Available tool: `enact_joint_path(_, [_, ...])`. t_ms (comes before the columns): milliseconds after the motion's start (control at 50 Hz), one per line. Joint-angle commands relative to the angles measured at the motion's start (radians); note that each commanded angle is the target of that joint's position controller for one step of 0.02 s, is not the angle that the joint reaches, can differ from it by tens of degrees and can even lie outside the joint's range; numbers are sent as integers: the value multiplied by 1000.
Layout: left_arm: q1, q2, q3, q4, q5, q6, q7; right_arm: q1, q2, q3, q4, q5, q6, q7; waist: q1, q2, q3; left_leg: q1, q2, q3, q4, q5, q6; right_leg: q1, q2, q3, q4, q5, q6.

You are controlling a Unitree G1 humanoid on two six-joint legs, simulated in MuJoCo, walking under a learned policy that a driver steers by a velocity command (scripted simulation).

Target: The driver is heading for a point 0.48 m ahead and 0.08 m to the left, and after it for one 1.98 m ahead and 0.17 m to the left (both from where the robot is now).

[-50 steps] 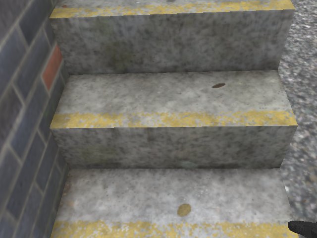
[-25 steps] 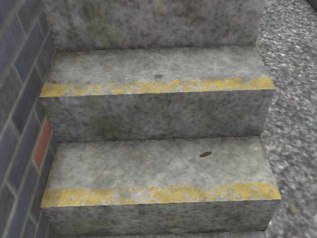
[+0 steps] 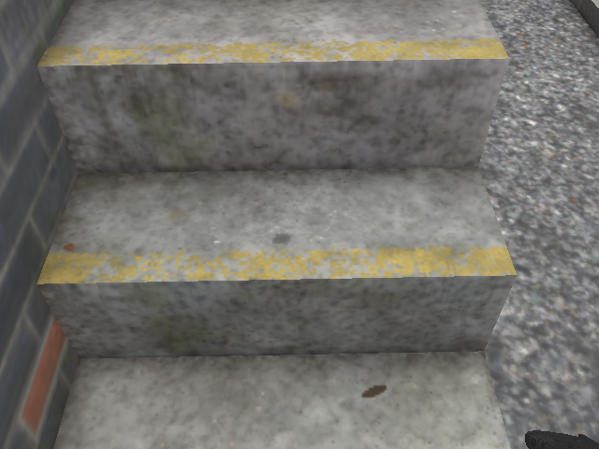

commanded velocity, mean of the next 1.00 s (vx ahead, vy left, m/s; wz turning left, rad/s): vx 0.50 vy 0.00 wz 0.00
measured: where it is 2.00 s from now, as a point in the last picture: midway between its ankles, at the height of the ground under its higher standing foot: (250, 433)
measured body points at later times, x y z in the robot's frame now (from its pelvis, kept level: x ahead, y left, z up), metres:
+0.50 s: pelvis +0.06 +0.09 +0.16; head +0.05 +0.11 +0.61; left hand +0.17 +0.30 +0.03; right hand +0.13 -0.15 +0.03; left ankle +0.15 +0.16 -0.53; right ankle +0.11 -0.06 -0.31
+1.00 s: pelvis +0.10 +0.08 +0.19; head +0.09 +0.07 +0.64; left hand +0.07 +0.33 +0.05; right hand +0.28 -0.15 +0.08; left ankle +0.06 +0.19 -0.36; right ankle +0.11 -0.01 -0.54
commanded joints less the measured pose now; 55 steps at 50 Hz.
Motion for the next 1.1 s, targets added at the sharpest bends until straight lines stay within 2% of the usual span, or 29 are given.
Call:
enact_joint_path(20, [64,105,24,19,-10,-25,-4,-253,40,36,-242,2,-16,2,-5,-60,43,-531,22,-95,332,-66,35,245,-366,196,-94,554,-206])
enact_joint_path(100, [-77,156,21,21,-59,-37,-20,-345,55,71,-389,-17,37,-22,-106,-130,223,-287,124,97,-106,1,-10,-139,-269,-9,-396,845,-120])
enact_joint_path(120, [-219,152,10,-4,-97,-28,-15,-207,51,89,-351,-5,45,-8,-204,-105,142,171,147,190,-616,103,33,-320,-157,-173,-430,1115,-57])
enact_joint_path(140, [-147,192,19,-17,-158,-24,-1,-167,22,85,-307,11,55,-9,-159,-124,35,442,85,262,-829,237,43,-346,-157,-69,-402,1494,-124])
enact_joint_path(160, [-165,276,34,-35,-180,-33,5,42,-5,59,-179,15,56,1,-216,-178,-155,609,46,270,-835,337,19,-213,-187,-53,-244,1904,-142])
enact_joint_path(180, [-195,390,85,-33,-193,-44,-12,274,-17,42,-135,-3,50,-12,-309,-339,-277,703,67,184,-1019,296,-19,-35,-231,-9,-74,2033,-126])
enact_joint_path(200, [-82,319,85,-25,-213,-35,-26,178,-42,39,-105,-39,33,-20,-216,-257,-294,709,21,39,-1363,245,-13,48,-154,53,199,1814,-97])
enact_joint_path(220, [131,208,64,-46,-178,-27,-53,103,-126,-5,-70,-66,40,-37,-64,68,-397,908,197,-366,-1623,59,99,-200,17,163,606,1059,-70])
enact_joint_path(240, [130,116,49,-25,-112,-19,-71,135,-197,-40,-15,-100,54,-21,-61,270,-569,939,319,-590,-1721,-129,117,-274,202,302,1165,305,-38])
enact_joint_path(280, [-8,-91,9,-92,-52,-31,-21,48,-90,-17,60,-97,51,23,5,60,-313,749,218,-204,-1557,86,-12,-571,242,458,1517,310,-48])
enact_joint_path(320, [-100,-97,-21,-196,-3,27,-12,-63,-5,14,122,-89,52,5,91,102,6,382,231,-285,-1720,-220,-26,-741,197,325,1539,309,-74])
enact_joint_path(340, [-83,-86,-29,-184,-14,53,-20,-79,35,27,140,-94,44,4,110,84,60,299,223,-242,-1722,-222,0,-756,204,306,1567,299,-77])
enact_joint_path(380, [-84,-48,-29,-169,-51,79,-21,-41,25,32,154,-94,17,-6,94,46,103,249,258,-215,-1778,-219,39,-816,205,267,1575,265,-64])
enact_joint_path(440, [-178,-38,-33,-205,-59,140,-15,79,-57,18,171,-70,-31,-29,53,23,98,361,336,-295,-1920,-301,92,-963,155,226,1529,120,-40])
enact_joint_path(460, [-181,4,-21,-190,-66,160,-14,120,-75,14,149,-54,-37,-28,27,20,52,379,382,-321,-1987,-311,117,-928,151,175,1560,43,-26])
enact_joint_path(540, [-162,-9,-9,-151,-76,204,-7,154,-72,9,128,-42,-40,-34,55,99,100,407,414,-237,-2054,-346,135,-978,122,155,1677,68,-23])
enact_joint_path(660, [-140,-10,1,-125,-65,204,-27,224,-80,-4,101,-44,-53,-53,56,41,95,538,418,-114,-2074,-276,122,-896,59,83,1448,98,-35])
enact_joint_path(720, [-63,3,-7,-111,-74,202,-35,89,-99,-9,39,-36,-55,-54,121,79,69,432,362,34,-2092,-251,76,-535,5,49,905,66,-62])
enact_joint_path(780, [-95,10,-5,-99,-129,196,-34,160,-113,-16,25,-13,-22,-67,26,184,57,556,399,43,-2159,-242,110,-308,38,-54,384,-198,-134])
enact_joint_path(800, [-54,19,-1,-99,-107,199,-26,204,-116,-20,47,-10,-7,-72,3,197,55,623,438,0,-2127,-293,112,-296,31,-92,290,-222,-165])
enact_joint_path(820, [0,-5,-7,-64,-90,184,-20,195,-117,-26,52,-7,11,-79,-2,159,62,628,431,-4,-2063,-312,112,-250,25,-91,186,-144,-187])
enact_joint_path(840, [54,-18,-6,-21,-100,175,-17,216,-108,-27,62,-10,37,-86,-5,70,87,582,397,52,-1930,-326,100,-174,27,-89,48,-128,-196])
enact_joint_path(880, [142,-23,-14,37,-89,122,-26,216,-79,-32,66,-25,66,-59,15,-157,119,451,270,193,-1462,-165,76,-60,28,11,-13,-129,-165])
enact_joint_path(900, [99,160,29,-16,-75,104,-11,13,-17,-10,-17,-1,65,-25,63,-495,146,191,148,188,-1209,31,-34,-146,-209,562,-131,-563,-302])
enact_joint_path(920, [-31,146,31,-73,-62,87,10,-112,-32,-14,-64,-42,50,-16,57,-342,192,131,150,30,-895,217,-71,-263,-333,739,-248,-523,-388])
enact_joint_path(940, [-113,140,26,-100,-49,68,20,-126,-23,-22,-48,-45,33,-9,20,-201,160,65,113,-64,-601,322,-84,-260,-320,699,-216,-308,-381])
enact_joint_path(980, [-60,201,45,-82,-57,34,33,33,-11,-12,-9,-74,24,-10,-46,-61,75,-7,118,-102,-411,391,-55,-115,-268,514,-120,-222,-299])
enact_joint_path(1020, [35,121,27,-24,-68,16,31,89,-46,-23,39,-87,19,-1,-20,7,84,-19,105,-78,-403,389,-52,-43,-211,426,-66,-188,-250])
enact_joint_path(1100, [148,158,41,33,-50,-25,35,-47,-10,0,-1,-81,26,19,53,-26,143,-194,110,-78,-452,348,-38,151,-255,401,-82,-28,-245])
Velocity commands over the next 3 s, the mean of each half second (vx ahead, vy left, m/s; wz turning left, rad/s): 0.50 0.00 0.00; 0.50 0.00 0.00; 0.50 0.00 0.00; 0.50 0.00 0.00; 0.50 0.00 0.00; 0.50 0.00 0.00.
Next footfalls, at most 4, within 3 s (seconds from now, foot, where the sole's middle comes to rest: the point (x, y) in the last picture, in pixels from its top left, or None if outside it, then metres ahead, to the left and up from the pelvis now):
0.22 left None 0.20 0.15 -0.57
0.86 right None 0.15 -0.01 -0.57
1.34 left None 0.16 0.26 -0.57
1.68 right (329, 419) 0.43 0.01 -0.37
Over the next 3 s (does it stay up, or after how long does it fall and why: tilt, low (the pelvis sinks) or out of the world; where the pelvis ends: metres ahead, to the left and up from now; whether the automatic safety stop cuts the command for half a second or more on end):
stays up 0.67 0.12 0.62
